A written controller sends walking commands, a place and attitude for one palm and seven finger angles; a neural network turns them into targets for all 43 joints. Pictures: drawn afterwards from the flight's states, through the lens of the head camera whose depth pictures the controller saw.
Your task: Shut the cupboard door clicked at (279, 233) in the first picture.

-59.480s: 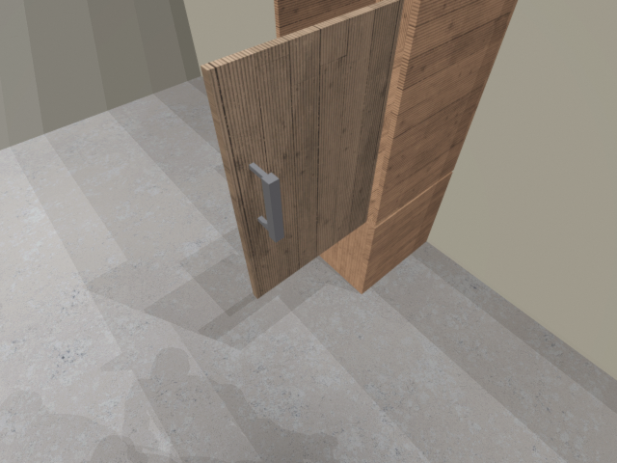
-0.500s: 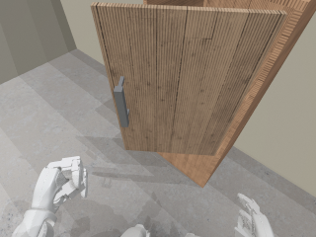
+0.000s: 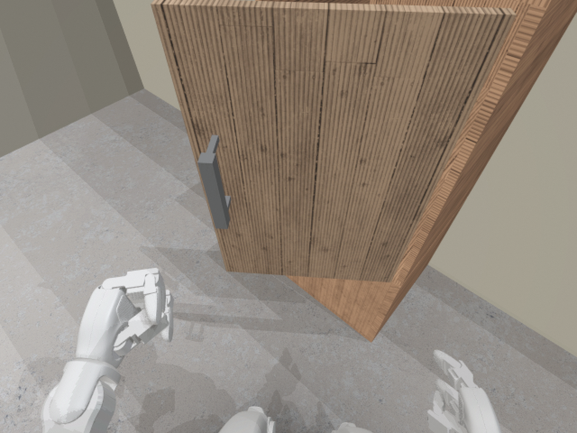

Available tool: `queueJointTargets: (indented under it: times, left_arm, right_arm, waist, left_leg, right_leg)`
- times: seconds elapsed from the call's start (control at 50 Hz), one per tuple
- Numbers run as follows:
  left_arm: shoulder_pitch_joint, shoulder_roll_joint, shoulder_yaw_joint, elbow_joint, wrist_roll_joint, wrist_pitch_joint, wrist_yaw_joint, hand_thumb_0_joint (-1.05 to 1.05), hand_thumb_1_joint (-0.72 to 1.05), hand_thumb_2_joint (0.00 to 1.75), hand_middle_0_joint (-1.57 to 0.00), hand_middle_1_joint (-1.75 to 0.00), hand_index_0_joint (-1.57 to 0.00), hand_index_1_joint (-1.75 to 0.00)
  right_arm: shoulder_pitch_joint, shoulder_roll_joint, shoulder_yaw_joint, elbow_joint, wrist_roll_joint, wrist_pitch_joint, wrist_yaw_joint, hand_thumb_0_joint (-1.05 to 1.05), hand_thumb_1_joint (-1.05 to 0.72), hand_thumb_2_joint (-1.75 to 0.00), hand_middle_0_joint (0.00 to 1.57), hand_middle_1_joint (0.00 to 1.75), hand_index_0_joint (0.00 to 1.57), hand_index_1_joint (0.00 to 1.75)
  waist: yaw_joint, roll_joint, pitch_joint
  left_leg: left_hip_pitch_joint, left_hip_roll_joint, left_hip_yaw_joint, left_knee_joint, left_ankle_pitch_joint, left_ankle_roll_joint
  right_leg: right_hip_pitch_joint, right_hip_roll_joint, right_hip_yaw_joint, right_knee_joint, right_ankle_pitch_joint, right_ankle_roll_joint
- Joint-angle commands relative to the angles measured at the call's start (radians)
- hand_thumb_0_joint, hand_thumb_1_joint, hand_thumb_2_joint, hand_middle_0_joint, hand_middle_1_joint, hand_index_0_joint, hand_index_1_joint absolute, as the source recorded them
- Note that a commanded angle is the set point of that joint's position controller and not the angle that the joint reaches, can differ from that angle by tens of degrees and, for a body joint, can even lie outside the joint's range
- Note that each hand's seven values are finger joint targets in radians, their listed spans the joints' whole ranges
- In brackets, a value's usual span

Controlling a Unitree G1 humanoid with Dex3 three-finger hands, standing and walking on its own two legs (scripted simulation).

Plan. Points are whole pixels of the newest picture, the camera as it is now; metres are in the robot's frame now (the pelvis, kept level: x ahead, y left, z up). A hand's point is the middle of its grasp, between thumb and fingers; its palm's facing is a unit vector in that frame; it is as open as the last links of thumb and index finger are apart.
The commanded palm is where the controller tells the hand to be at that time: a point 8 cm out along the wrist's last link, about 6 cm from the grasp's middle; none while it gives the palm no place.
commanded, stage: bring the fist close to the handle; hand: left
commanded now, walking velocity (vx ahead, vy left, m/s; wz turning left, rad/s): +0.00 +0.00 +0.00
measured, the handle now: (218, 184) +0.47 +0.15 +0.07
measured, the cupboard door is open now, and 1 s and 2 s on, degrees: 37 37 27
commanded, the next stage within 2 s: push the door shut along its arc in 1.18 s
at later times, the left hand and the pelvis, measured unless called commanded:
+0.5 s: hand (206, 268) +0.31 +0.14 +0.07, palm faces -0.05 -1.00 -0.02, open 3.1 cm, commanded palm +0.30 +0.19 +0.07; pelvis +0.00 +0.01 +0.01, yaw -1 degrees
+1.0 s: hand (238, 235) +0.37 +0.10 +0.07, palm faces -0.04 -1.00 -0.03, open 3.1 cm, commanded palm +0.34 +0.16 +0.07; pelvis +0.00 +0.00 +0.01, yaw -2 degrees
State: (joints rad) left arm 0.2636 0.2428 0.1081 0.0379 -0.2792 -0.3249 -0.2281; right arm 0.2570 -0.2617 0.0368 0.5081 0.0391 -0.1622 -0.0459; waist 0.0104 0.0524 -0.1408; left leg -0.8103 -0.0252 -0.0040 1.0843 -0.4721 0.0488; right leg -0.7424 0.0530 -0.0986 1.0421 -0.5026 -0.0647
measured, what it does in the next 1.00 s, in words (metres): stands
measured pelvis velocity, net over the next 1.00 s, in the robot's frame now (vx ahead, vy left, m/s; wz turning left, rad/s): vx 0.00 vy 0.00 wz -0.03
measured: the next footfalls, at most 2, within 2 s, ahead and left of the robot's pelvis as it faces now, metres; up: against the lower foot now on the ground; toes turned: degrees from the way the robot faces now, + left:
none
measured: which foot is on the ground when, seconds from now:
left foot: down 0.00-1.00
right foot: down 0.00-1.00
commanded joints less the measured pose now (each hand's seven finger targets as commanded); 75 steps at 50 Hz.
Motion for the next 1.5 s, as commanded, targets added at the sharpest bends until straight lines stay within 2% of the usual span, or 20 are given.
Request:
queueJointTargets:
  times: [0.0, 0.14, 0.24, 0.32, 0.34, 0.38, 0.54, 0.62, 0.68, 0.76, 0.8, 0.88, 0.9, 1.0, 1.1, 1.26, 1.32, 1.34, 1.4, 1.48]
  left_arm:
    - [-0.219, 0.120, 0.050, -0.195, 0.004, -0.051, 0.017, 0.00, 0.90, 0.90, -1.30, -1.50, -1.30, -1.50]
    - [-0.266, 0.085, 0.036, -0.116, 0.029, -0.032, 0.072, 0.00, 0.90, 0.90, -1.30, -1.50, -1.30, -1.50]
    - [-0.350, 0.044, -0.020, -0.094, 0.061, -0.043, 0.103, 0.00, 0.90, 0.90, -1.30, -1.50, -1.30, -1.50]
    - [-0.420, 0.047, -0.020, -0.062, 0.081, -0.054, 0.134, 0.00, 0.90, 0.90, -1.30, -1.50, -1.30, -1.50]
    - [-0.470, 0.037, -0.031, -0.060, 0.084, -0.060, 0.140, 0.00, 0.90, 0.90, -1.30, -1.50, -1.30, -1.50]
    - [-0.477, 0.037, -0.023, -0.047, 0.087, -0.067, 0.151, 0.00, 0.90, 0.90, -1.30, -1.50, -1.30, -1.50]
    - [-0.658, 0.015, -0.046, 0.089, 0.101, -0.057, 0.171, 0.00, 0.90, 0.90, -1.30, -1.50, -1.30, -1.50]
    - [-0.671, 0.007, -0.035, 0.139, 0.102, -0.059, 0.181, 0.00, 0.90, 0.90, -1.30, -1.50, -1.30, -1.50]
    - [-0.783, -0.007, -0.058, 0.198, 0.116, -0.064, 0.191, 0.00, 0.90, 0.90, -1.30, -1.50, -1.30, -1.50]
    - [-0.896, -0.042, -0.082, 0.242, 0.131, -0.079, 0.220, 0.00, 0.90, 0.90, -1.30, -1.50, -1.30, -1.50]
    - [-0.839, -0.001, -0.032, 0.269, 0.137, -0.083, 0.237, 0.00, 0.90, 0.90, -1.30, -1.50, -1.30, -1.50]
    - [-0.812, -0.013, -0.034, 0.277, 0.146, -0.097, 0.246, 0.00, 0.90, 0.90, -1.30, -1.50, -1.30, -1.50]
    - [-0.795, 0.014, -0.012, 0.277, 0.146, -0.098, 0.247, 0.00, 0.90, 0.90, -1.30, -1.50, -1.30, -1.50]
    - [-0.838, 0.004, -0.028, 0.283, 0.150, -0.114, 0.250, 0.00, 0.90, 0.90, -1.30, -1.50, -1.30, -1.50]
    - [-0.902, 0.002, -0.042, 0.277, 0.146, -0.137, 0.242, 0.00, 0.90, 0.90, -1.30, -1.50, -1.30, -1.50]
    - [-0.874, 0.044, 0.008, 0.344, 0.121, -0.134, 0.207, 0.00, 0.90, 0.90, -1.30, -1.50, -1.30, -1.50]
    - [-0.963, 0.023, -0.035, 0.358, 0.128, -0.135, 0.183, 0.00, 0.90, 0.90, -1.30, -1.50, -1.30, -1.50]
    - [-0.976, 0.062, -0.002, 0.375, 0.129, -0.139, 0.178, 0.00, 0.90, 0.90, -1.30, -1.50, -1.30, -1.50]
    - [-1.073, 0.066, -0.006, 0.416, 0.123, -0.146, 0.158, 0.00, 0.90, 0.90, -1.30, -1.50, -1.30, -1.50]
    - [-1.126, 0.095, 0.023, 0.495, 0.115, -0.151, 0.130, 0.00, 0.90, 0.90, -1.30, -1.50, -1.30, -1.50]
  right_arm:
    - [-0.052, -0.115, -0.052, -0.144, 0.005, -0.045, -0.009, 0.00, -0.90, -0.90, 0.20, 0.30, 0.20, 0.30]
    - [-0.047, -0.109, -0.051, -0.135, 0.001, -0.023, 0.003, 0.00, -0.90, -0.90, 0.20, 0.30, 0.20, 0.30]
    - [-0.046, -0.110, -0.054, -0.128, -0.002, -0.008, 0.014, 0.00, -0.90, -0.90, 0.20, 0.30, 0.20, 0.30]
    - [-0.047, -0.111, -0.057, -0.115, -0.005, 0.004, 0.017, 0.00, -0.90, -0.90, 0.20, 0.30, 0.20, 0.30]
    - [-0.047, -0.109, -0.057, -0.108, -0.006, 0.006, 0.017, 0.00, -0.90, -0.90, 0.20, 0.30, 0.20, 0.30]
    - [-0.047, -0.108, -0.059, -0.103, -0.008, 0.009, 0.019, 0.00, -0.90, -0.90, 0.20, 0.30, 0.20, 0.30]
    - [-0.038, -0.111, -0.059, -0.072, -0.006, 0.036, 0.021, 0.00, -0.90, -0.90, 0.20, 0.30, 0.20, 0.30]
    - [-0.023, -0.111, -0.063, -0.065, -0.009, 0.045, 0.027, 0.00, -0.90, -0.90, 0.20, 0.30, 0.20, 0.30]
    - [-0.021, -0.111, -0.063, -0.051, -0.009, 0.056, 0.029, 0.00, -0.90, -0.90, 0.20, 0.30, 0.20, 0.30]
    - [-0.008, -0.113, -0.069, -0.039, -0.014, 0.060, 0.034, 0.00, -0.90, -0.90, 0.20, 0.30, 0.20, 0.30]
    - [0.003, -0.122, -0.073, -0.040, -0.017, 0.068, 0.038, 0.00, -0.90, -0.90, 0.20, 0.30, 0.20, 0.30]
    - [0.009, -0.112, -0.074, -0.045, -0.020, 0.084, 0.051, 0.00, -0.90, -0.90, 0.20, 0.30, 0.20, 0.30]
    - [0.017, -0.118, -0.075, -0.049, -0.021, 0.088, 0.051, 0.00, -0.90, -0.90, 0.20, 0.30, 0.20, 0.30]
    - [0.009, -0.115, -0.075, -0.047, -0.018, 0.102, 0.047, 0.00, -0.90, -0.90, 0.20, 0.30, 0.20, 0.30]
    - [0.005, -0.112, -0.074, -0.034, -0.017, 0.096, 0.039, 0.00, -0.90, -0.90, 0.20, 0.30, 0.20, 0.30]
    - [-0.001, -0.108, -0.072, -0.027, -0.010, 0.094, 0.033, 0.00, -0.90, -0.90, 0.20, 0.30, 0.20, 0.30]
    - [0.008, -0.109, -0.071, -0.017, -0.007, 0.094, 0.031, 0.00, -0.90, -0.90, 0.20, 0.30, 0.20, 0.30]
    - [0.016, -0.113, -0.074, -0.009, -0.006, 0.095, 0.030, 0.00, -0.90, -0.90, 0.20, 0.30, 0.20, 0.30]
    - [0.020, -0.116, -0.072, -0.001, -0.005, 0.092, 0.024, 0.00, -0.90, -0.90, 0.20, 0.30, 0.20, 0.30]
    - [0.036, -0.119, -0.073, 0.012, -0.004, 0.091, 0.025, 0.00, -0.90, -0.90, 0.20, 0.30, 0.20, 0.30]
  waist:
    - [-0.023, -0.013, -0.181]
    - [-0.012, -0.032, -0.203]
    - [-0.025, -0.039, -0.190]
    - [-0.027, -0.041, -0.201]
    - [-0.039, -0.050, -0.206]
    - [-0.025, -0.037, -0.233]
    - [-0.049, -0.059, -0.232]
    - [-0.034, -0.056, -0.281]
    - [-0.059, -0.068, -0.238]
    - [-0.068, -0.042, -0.277]
    - [-0.044, -0.047, -0.309]
    - [-0.034, -0.052, -0.317]
    - [-0.028, -0.072, -0.321]
    - [-0.048, -0.097, -0.259]
    - [-0.062, -0.065, -0.282]
    - [-0.047, -0.095, -0.286]
    - [-0.077, -0.072, -0.270]
    - [-0.073, -0.080, -0.277]
    - [-0.090, -0.068, -0.273]
    - [-0.089, -0.068, -0.327]
  left_leg:
    - [0.113, 0.019, -0.054, -0.169, 0.150, -0.010]
    - [0.159, 0.021, -0.052, -0.203, 0.201, -0.014]
    - [0.180, 0.024, -0.056, -0.215, 0.199, -0.015]
    - [0.186, 0.025, -0.056, -0.214, 0.189, -0.015]
    - [0.195, 0.026, -0.058, -0.210, 0.190, -0.014]
    - [0.205, 0.025, -0.056, -0.213, 0.203, -0.016]
    - [0.202, 0.027, -0.053, -0.209, 0.189, -0.016]
    - [0.226, 0.027, -0.052, -0.209, 0.239, -0.020]
    - [0.209, 0.030, -0.053, -0.206, 0.203, -0.019]
    - [0.246, 0.031, -0.063, -0.204, 0.210, -0.022]
    - [0.257, 0.032, -0.062, -0.207, 0.239, -0.024]
    - [0.251, 0.029, -0.047, -0.208, 0.282, -0.023]
    - [0.236, 0.028, -0.046, -0.209, 0.287, -0.022]
    - [0.200, 0.026, -0.034, -0.215, 0.211, -0.012]
    - [0.194, 0.021, -0.028, -0.204, 0.188, -0.008]
    - [0.148, 0.015, -0.013, -0.198, 0.184, -0.006]
    - [0.161, 0.017, -0.018, -0.192, 0.194, -0.004]
    - [0.156, 0.019, -0.022, -0.188, 0.190, -0.006]
    - [0.145, 0.017, -0.023, -0.179, 0.167, -0.003]
    - [0.145, 0.015, -0.026, -0.164, 0.199, -0.005]
  right_leg:
    - [0.121, -0.037, 0.146, -0.213, 0.134, 0.039]
    - [0.140, -0.033, 0.109, -0.194, 0.233, 0.038]
    - [0.114, -0.031, 0.093, -0.187, 0.235, 0.034]
    - [0.104, -0.032, 0.094, -0.185, 0.223, 0.032]
    - [0.093, -0.031, 0.092, -0.184, 0.227, 0.034]
    - [0.108, -0.031, 0.092, -0.179, 0.237, 0.030]
    - [0.092, -0.033, 0.098, -0.190, 0.237, 0.036]
    - [0.119, -0.032, 0.092, -0.179, 0.290, 0.033]
    - [0.076, -0.033, 0.095, -0.187, 0.257, 0.037]
    - [0.048, -0.030, 0.086, -0.177, 0.254, 0.034]
    - [0.069, -0.026, 0.085, -0.174, 0.278, 0.031]
    - [0.103, -0.028, 0.090, -0.169, 0.332, 0.033]
    - [0.127, -0.026, 0.093, -0.168, 0.343, 0.033]
    - [0.115, -0.029, 0.108, -0.199, 0.282, 0.039]
    - [0.121, -0.035, 0.125, -0.205, 0.267, 0.044]
    - [0.167, -0.047, 0.160, -0.226, 0.273, 0.053]
    - [0.141, -0.047, 0.151, -0.217, 0.301, 0.054]
    - [0.138, -0.046, 0.153, -0.213, 0.293, 0.053]
    - [0.118, -0.045, 0.160, -0.216, 0.263, 0.054]
    - [0.132, -0.047, 0.165, -0.200, 0.310, 0.053]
